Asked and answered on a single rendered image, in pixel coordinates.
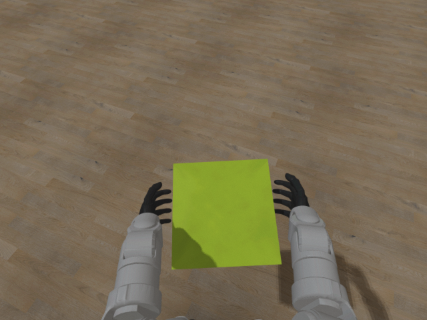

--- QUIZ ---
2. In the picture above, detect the carton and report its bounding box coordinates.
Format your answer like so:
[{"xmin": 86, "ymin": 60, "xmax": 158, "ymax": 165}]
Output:
[{"xmin": 171, "ymin": 159, "xmax": 282, "ymax": 269}]

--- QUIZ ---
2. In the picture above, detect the robot right forearm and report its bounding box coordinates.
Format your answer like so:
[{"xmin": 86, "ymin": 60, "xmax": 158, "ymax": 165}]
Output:
[{"xmin": 288, "ymin": 205, "xmax": 357, "ymax": 320}]

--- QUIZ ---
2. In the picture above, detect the robot right hand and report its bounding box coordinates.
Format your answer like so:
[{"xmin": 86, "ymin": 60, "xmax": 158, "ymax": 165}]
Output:
[{"xmin": 272, "ymin": 173, "xmax": 309, "ymax": 218}]

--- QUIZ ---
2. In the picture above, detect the robot left forearm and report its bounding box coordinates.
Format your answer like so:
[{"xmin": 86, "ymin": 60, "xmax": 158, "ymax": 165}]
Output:
[{"xmin": 101, "ymin": 213, "xmax": 163, "ymax": 320}]

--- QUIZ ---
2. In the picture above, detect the robot left hand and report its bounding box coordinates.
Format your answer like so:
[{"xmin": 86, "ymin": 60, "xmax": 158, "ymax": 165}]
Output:
[{"xmin": 139, "ymin": 182, "xmax": 172, "ymax": 224}]

